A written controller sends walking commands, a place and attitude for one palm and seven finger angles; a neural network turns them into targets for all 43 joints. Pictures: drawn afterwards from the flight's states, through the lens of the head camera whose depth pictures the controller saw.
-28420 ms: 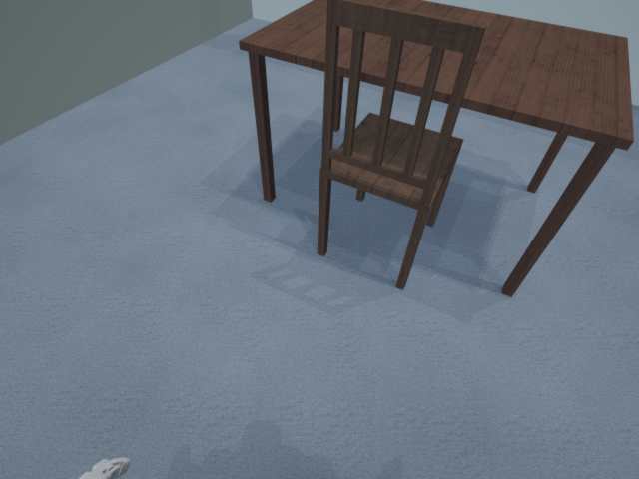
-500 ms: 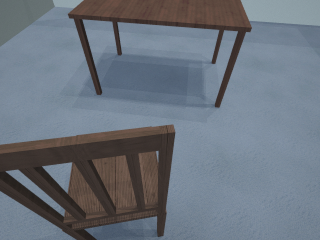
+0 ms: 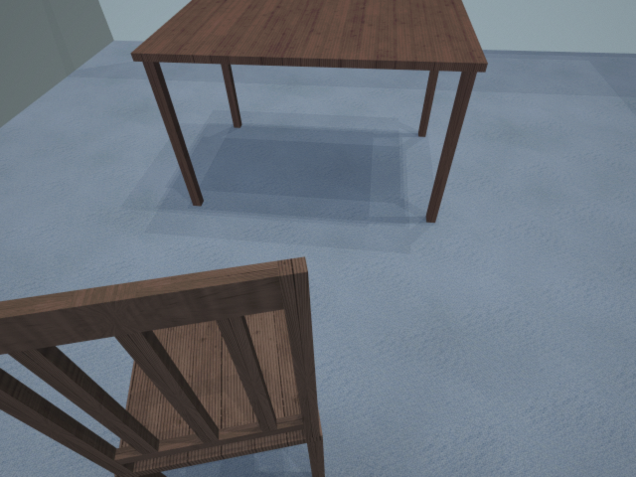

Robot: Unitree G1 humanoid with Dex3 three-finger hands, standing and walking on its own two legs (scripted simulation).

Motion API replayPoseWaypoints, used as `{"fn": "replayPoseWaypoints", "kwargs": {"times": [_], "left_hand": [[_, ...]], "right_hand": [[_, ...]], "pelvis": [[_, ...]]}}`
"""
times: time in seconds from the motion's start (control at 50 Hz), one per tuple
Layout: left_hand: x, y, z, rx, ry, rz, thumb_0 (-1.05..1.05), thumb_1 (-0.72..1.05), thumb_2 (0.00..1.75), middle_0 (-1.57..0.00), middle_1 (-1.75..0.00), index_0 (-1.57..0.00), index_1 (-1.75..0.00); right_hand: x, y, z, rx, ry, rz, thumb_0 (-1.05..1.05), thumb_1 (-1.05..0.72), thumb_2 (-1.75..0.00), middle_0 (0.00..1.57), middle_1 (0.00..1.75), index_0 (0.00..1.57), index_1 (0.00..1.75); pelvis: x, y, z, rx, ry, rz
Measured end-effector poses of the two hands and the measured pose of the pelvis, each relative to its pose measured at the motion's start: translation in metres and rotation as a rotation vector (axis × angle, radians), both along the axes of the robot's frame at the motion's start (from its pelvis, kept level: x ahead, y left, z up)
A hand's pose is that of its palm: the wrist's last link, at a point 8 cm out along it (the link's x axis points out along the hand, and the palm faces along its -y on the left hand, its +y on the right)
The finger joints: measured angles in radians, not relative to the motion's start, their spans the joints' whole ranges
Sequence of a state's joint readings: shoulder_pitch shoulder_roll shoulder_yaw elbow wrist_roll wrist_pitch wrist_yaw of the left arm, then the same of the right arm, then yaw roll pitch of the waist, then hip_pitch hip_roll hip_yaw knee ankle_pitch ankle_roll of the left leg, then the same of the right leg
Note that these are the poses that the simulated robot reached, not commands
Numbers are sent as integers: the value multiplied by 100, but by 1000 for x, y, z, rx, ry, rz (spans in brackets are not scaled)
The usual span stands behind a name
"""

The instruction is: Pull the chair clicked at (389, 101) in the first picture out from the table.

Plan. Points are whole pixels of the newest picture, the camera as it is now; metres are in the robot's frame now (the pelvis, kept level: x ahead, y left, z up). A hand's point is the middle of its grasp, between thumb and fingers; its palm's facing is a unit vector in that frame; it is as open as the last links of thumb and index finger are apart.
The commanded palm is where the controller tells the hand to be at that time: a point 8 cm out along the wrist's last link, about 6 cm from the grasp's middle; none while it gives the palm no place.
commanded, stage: let the arm hang, fingers relaxed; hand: left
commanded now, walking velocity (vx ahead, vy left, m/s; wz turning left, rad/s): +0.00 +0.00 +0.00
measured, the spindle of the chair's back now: (180, 395) +0.24 +0.21 -0.05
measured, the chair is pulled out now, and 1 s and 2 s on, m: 0.97 0.97 0.97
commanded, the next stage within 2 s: look to check the result in 0.12 s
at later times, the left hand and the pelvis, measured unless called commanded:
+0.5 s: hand out of the picture -0.01 +0.15 -0.17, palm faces +0.07 -0.98 -0.16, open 7.4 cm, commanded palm none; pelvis +0.01 +0.00 +0.00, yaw +0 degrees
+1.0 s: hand out of the picture -0.01 +0.16 -0.17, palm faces +0.07 -0.98 -0.16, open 7.4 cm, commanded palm none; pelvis +0.01 +0.00 +0.00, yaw +0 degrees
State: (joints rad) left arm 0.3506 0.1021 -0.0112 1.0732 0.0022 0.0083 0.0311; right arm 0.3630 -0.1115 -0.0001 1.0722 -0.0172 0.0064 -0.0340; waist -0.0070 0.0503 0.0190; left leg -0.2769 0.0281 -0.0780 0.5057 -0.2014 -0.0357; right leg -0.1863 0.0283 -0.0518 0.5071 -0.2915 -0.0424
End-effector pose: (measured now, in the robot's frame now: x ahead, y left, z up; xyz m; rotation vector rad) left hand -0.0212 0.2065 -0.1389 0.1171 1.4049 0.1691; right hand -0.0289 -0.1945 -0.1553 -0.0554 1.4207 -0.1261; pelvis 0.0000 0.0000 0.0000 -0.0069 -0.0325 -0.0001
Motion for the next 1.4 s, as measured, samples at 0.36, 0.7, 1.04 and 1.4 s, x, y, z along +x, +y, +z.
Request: {"fn": "replayPoseWaypoints", "kwargs": {"times": [0.36, 0.7, 1.04, 1.4], "left_hand": [[12, -5, -3, -11, -9, 8, 1, 92, 89, -20, -30, -20, -30], [2, -4, -3, -21, 20, 20, 1, 91, 89, -20, -30, -20, -30], [10, -2, -3, -22, 10, 20, 1, 91, 89, -20, -30, -20, -30], [9, -1, -3, -25, 17, 22, 1, 91, 89, -20, -30, -20, -30]], "right_hand": [[-5, -12, 5, -36, 36, -4, 0, -91, -90, 20, 30, 20, 30], [5, -3, 6, -29, 12, 0, 0, -91, -90, 20, 30, 20, 30], [7, -1, 7, -32, 21, -7, 0, -91, -90, 20, 30, 20, 30], [8, 2, 8, -33, 23, -8, 0, -91, -90, 20, 30, 20, 30]], "pelvis": [[5, -5, 1, -6, -4, 6], [6, 0, 2, -7, 2, 5], [12, 3, 2, -5, 2, 4], [12, 5, 2, -5, 3, 4]]}}
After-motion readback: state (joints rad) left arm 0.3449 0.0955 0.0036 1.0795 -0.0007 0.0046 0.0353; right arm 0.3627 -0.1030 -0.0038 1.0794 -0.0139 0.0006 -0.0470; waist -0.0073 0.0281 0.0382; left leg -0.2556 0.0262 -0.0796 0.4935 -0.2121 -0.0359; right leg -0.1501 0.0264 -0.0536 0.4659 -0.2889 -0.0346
